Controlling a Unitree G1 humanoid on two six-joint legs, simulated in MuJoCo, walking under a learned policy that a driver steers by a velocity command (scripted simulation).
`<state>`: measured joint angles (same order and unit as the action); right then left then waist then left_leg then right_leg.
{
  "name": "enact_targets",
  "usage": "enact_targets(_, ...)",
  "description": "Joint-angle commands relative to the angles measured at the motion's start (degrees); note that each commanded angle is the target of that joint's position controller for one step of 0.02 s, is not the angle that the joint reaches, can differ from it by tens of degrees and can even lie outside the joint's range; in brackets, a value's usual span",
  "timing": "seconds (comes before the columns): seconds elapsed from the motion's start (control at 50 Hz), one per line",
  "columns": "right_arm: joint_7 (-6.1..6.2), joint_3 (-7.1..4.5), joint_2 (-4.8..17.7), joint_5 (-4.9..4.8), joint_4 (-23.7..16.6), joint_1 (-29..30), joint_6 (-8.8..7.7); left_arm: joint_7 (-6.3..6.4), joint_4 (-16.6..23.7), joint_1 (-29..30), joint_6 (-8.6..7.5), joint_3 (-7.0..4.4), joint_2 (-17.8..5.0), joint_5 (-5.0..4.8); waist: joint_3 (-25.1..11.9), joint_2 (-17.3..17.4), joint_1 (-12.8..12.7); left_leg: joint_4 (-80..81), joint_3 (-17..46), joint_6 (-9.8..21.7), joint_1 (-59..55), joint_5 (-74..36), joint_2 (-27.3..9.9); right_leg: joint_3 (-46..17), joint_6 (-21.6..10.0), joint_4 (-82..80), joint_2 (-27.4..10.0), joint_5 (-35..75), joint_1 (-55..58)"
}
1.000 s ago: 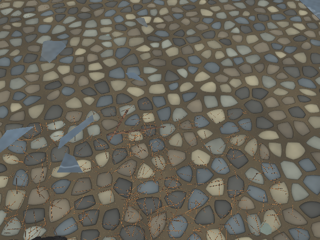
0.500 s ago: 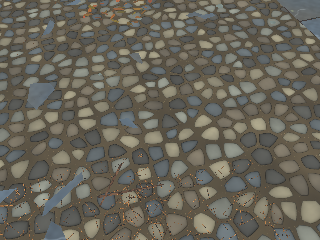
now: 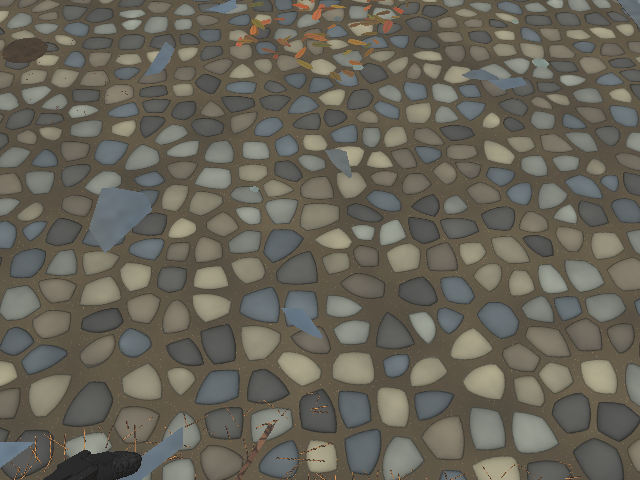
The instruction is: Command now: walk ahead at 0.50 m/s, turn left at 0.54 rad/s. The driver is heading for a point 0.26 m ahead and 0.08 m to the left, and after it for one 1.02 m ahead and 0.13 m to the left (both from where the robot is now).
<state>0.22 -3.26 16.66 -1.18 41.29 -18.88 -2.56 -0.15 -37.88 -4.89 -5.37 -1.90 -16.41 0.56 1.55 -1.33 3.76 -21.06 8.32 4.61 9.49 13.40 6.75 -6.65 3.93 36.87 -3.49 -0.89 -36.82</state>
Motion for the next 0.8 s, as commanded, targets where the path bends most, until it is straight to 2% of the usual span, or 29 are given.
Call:
enact_targets(0.02, 0.67, -2.78, 9.6, -0.51, -2.7, -1.9, 0.01, -0.49, 4.8, 5.5, -1.41, -1.33, -4.7, -0.77, -2.6, 6.6, 0.4, 3.4, 11.1, 7.3, 3.8, -9.1, -12.3, 2.5, -0.1, -6.2, 4.1, 3.8, 9.8)
enact_targets(0.06, 0.78, -2.8, 9.3, -0.4, -2.7, -1.9, 0.33, -0.79, 4.8, 5.0, -1.91, -2.13, -6.3, -1.03, -2.8, 7.7, -0.5, 0.3, 15.0, 6.4, 0.5, -7.4, -13.7, 1.5, -1.4, -8.7, 4.3, 0.0, 11.4)
enact_targets(0.08, 0.79, -2.88, 9.2, -0.28, -2.9, -1.2, 0.47, -0.81, 4.5, 3.4, -2.16, -2.56, -6.9, -1.17, -2.9, 8.7, -1.7, -1.4, 16.4, 5.8, -0.2, -7.7, -14.0, 1.6, -2.5, -9.6, 4.2, -2.2, 13.6)
enact_targets(0.1, 0.74, -2.63, 8.3, -0.22, -3.3, -0.3, 0.58, -0.65, 3.5, -0.2, -2.42, -3.16, -7.6, -1.13, -3.8, 8.9, -3.9, -4.2, 16.3, 4.7, 0.4, -8.3, -12.9, 2.4, -3.9, -11.9, 4.0, -2.2, 18.7)
enact_targets(0.12, 0.57, -1.84, 6.0, 0.1, -3.9, 0.0, 0.39, -0.23, 2.7, -5.7, -2.67, -3.99, -9.3, -0.46, -8.1, 7.9, -6.7, -11.7, 14.0, 2.9, 2.9, -8.9, -10.3, 0.3, -6.3, -12.0, 0.5, -3.0, 28.6)
enact_targets(0.14, 0.54, -0.66, 2.5, 1.2, -5.3, -0.6, 0.19, 0.37, 2.4, -13.3, -2.6, -4.91, -12.9, 0.57, -15.3, 0.1, -9.2, -28.5, 8.0, 0.0, 10.0, 1.2, -5.5, -9.9, -10.0, -11.2, -10.3, -0.6, 42.2)
enact_targets(0.16, 0.67, -0.17, 1.5, -0.37, -7.1, -8.0, -0.14, -0.04, 0.5, -15.6, -1.58, -5.71, -16.1, 1.27, -19.7, -19.8, -4.9, -44.5, 1.8, -3.3, 28.5, 23.5, 0.3, -34.7, -19.0, -15.4, -21.4, -3.8, 54.8)
enact_targets(0.18, 1.01, -1.43, 7.7, -0.43, -5.1, -7.8, 0.2, -0.24, 2.1, -13.4, -1.25, -4.5, -10.2, 0.11, -15.4, -11.6, -5.8, -51.3, 3.4, -4.8, 33.1, 21.6, -4.3, -34.2, -18.1, -15.9, -21.0, -4.5, 51.5)
enact_targets(0.2, 1.09, -2.33, 10.1, 0.03, -5.8, -2.3, 0.85, 0.03, 2.8, -11.2, -0.78, -3.58, -7.2, 0.03, -10.1, -6.0, -7.0, -53.4, 2.1, -5.9, 33.5, 17.4, -5.5, -23.5, -16.2, -14.9, -18.7, 4.5, 45.5)
enact_targets(0.22, 1.26, -2.57, 9.8, 0.51, -6.3, 0.2, 1.55, 0.0, 3.1, -8.6, -0.32, -3.03, -6.1, 0.4, -7.6, -1.9, -6.1, -53.0, 0.2, -6.9, 31.4, 15.0, -7.1, -15.5, -15.3, -14.6, -16.1, 15.1, 39.7)
enact_targets(0.24, 1.26, -2.89, 9.4, 0.84, -6.9, 1.5, 2.06, 0.0, 2.5, -6.7, 0.12, -2.78, -5.2, 0.25, -5.4, -1.8, -4.9, -51.1, -0.6, -7.6, 30.4, 13.8, -8.4, -10.3, -15.0, -14.7, -14.0, 21.7, 35.2)
enact_targets(0.28, 0.93, -2.45, 6.2, 0.0, -7.0, 0.4, 3.25, 0.12, 1.3, -5.3, 0.27, -2.82, -5.5, 0.49, -4.1, -5.7, -3.2, -47.5, -3.4, -8.1, 26.3, 11.6, -9.6, -3.2, -14.8, -17.7, -11.0, 23.1, 29.0)
enact_targets(0.3, 0.94, -2.16, 5.0, -0.19, -7.5, 0.8, 3.68, 0.25, 0.7, -4.7, 0.36, -3.07, -6.2, 0.55, -3.9, -6.6, -3.0, -45.5, -4.4, -8.6, 26.2, 10.5, -9.6, -1.3, -15.6, -19.0, -11.0, 23.9, 28.2)
enact_targets(0.34, 0.86, -1.86, 4.1, 0.08, -8.7, 3.1, 4.19, 0.77, -0.3, -4.2, 0.82, -3.76, -8.0, 0.39, -4.5, -5.9, -3.2, -40.7, -4.9, -9.0, 26.9, 7.1, -10.3, 0.9, -16.9, -20.4, -12.4, 25.1, 29.1)
enact_targets(0.38, 0.38, -1.7, 3.9, 0.35, -9.1, 4.5, 4.27, 1.29, -1.0, -3.3, 1.62, -4.03, -8.7, -0.11, -6.1, -4.9, -3.5, -35.2, -5.5, -8.9, 25.3, 1.4, -10.9, 4.1, -16.9, -20.8, -12.6, 23.9, 30.2)
enact_targets(0.44, -0.69, -1.72, 3.9, 0.41, -10.0, 7.7, 4.07, 1.61, -1.9, -2.3, 2.57, -4.17, -9.4, -0.6, -5.8, -4.7, -4.4, -27.0, -7.4, -7.7, 20.9, -4.8, -10.8, 9.0, -15.6, -20.8, -11.9, 20.4, 29.8)
enact_targets(0.52, -1.97, -2.41, 5.0, 0.38, -12.3, 11.6, 4.46, 1.04, -3.4, -3.4, 3.32, -4.85, -11.2, -1.88, -4.5, -5.0, -5.4, -18.6, -9.7, -5.3, 18.3, -2.3, -9.6, 10.6, -14.1, -17.2, -13.3, 17.8, 32.7)
enact_targets(0.56, -2.37, -2.99, 5.6, 0.31, -12.7, 10.7, 4.65, 0.9, -3.7, -2.9, 3.55, -5.09, -11.6, -2.8, -4.6, -5.1, -4.3, -12.4, -11.1, -3.3, 15.3, -2.1, -8.4, 11.4, -12.5, -12.5, -13.5, 19.0, 34.1)
enact_targets(0.58, -2.22, -3.57, 6.3, 0.44, -12.1, 8.0, 4.56, 0.95, -3.9, -2.7, 3.62, -5.01, -11.1, -3.16, -5.6, -4.2, -2.7, -6.8, -12.1, -1.8, 9.8, -6.1, -6.6, 13.4, -10.6, -7.0, -11.7, 20.2, 32.9)
enact_targets(0.6, -1.38, -4.92, 9.7, 0.79, -11.2, 3.5, 4.42, 0.77, -4.7, -5.7, 3.42, -4.66, -9.6, -2.6, -8.4, 0.4, -1.1, -2.4, -8.9, 0.8, -0.2, -19.3, -6.9, 15.8, -7.1, 2.6, -7.9, 16.1, 28.1)
enact_targets(0.62, 0.15, -6.54, 16.6, 1.11, -11.9, -0.2, 4.45, 0.49, -2.5, -6.4, 3.14, -3.39, -6.3, 0.7, -12.7, 14.8, -1.6, -5.8, 10.0, 7.6, -15.0, -43.9, -20.8, 17.9, -2.6, 20.3, -2.2, -14.7, 11.3)
enact_targets(0.64, -0.17, -5.99, 17.1, 1.67, -12.8, 0.2, 3.72, 0.13, -1.0, -6.4, 2.97, -2.65, -5.8, 1.21, -19.9, 18.5, -1.5, -1.9, 27.6, 19.7, -19.7, -28.7, -29.5, 8.0, -1.1, 33.2, 4.6, -39.3, -0.7)
enact_targets(0.66, -0.81, -4.84, 12.4, 0.76, -12.2, -0.4, 2.86, -0.53, -1.5, -4.0, 2.87, -3.64, -9.0, -0.71, -18.0, 10.2, 0.8, 1.6, 24.1, 17.6, -16.9, -11.8, -27.2, 2.7, -1.7, 35.4, 1.8, -35.9, -3.8)
enact_targets(0.68, -0.8, -3.89, 9.8, 0.02, -11.2, 1.0, 2.16, -0.9, -1.1, -2.2, 2.76, -3.71, -9.0, -1.9, -12.5, 8.4, -0.3, 3.3, 19.5, 13.5, -12.6, 3.5, -23.9, 3.2, -3.0, 32.6, 0.0, -30.8, -5.5)
enact_targets(0.7, -0.71, -3.42, 8.7, -0.21, -11.0, 3.0, 1.94, -0.79, -1.8, -1.6, 2.82, -3.74, -8.5, -1.59, -9.0, 6.0, -1.3, 5.2, 16.8, 10.6, -7.6, 11.7, -21.5, 3.7, -3.3, 28.3, -1.4, -27.1, -4.8)
enact_targets(0.72, -0.46, -2.98, 8.2, 0.09, -11.1, 5.5, 1.83, -0.58, -1.7, -1.1, 2.89, -3.92, -9.0, -0.91, -6.4, 7.5, -2.3, 7.0, 14.9, 9.5, -2.7, 13.3, -20.0, 4.1, -3.1, 24.1, -1.9, -23.9, -2.3)
enact_targets(0.76, 0.11, -2.71, 8.2, 1.5, -11.5, 7.4, 1.36, -0.85, -2.7, -2.6, 2.45, -3.42, -7.3, -0.5, -5.4, 9.4, -3.6, 9.3, 11.5, 9.1, 2.3, 9.9, -17.5, 5.8, -2.4, 20.2, -0.8, -18.0, 2.9)
enact_targets(0.8, 0.37, -2.77, 8.3, 1.53, -10.9, 7.3, 0.7, -0.83, -3.4, -2.9, 1.9, -2.73, -5.7, -0.46, -5.5, 9.0, -3.3, 9.5, 8.3, 8.7, 3.4, 6.4, -16.3, 6.2, -2.0, 12.9, -0.4, -14.7, 6.4)
